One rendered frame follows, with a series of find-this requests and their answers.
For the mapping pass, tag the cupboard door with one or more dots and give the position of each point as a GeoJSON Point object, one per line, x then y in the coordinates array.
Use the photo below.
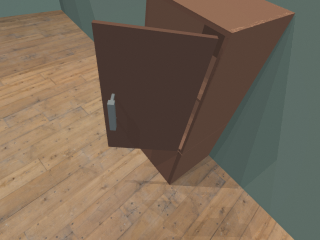
{"type": "Point", "coordinates": [156, 75]}

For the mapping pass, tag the handle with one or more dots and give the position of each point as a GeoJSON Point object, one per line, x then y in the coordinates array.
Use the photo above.
{"type": "Point", "coordinates": [112, 113]}

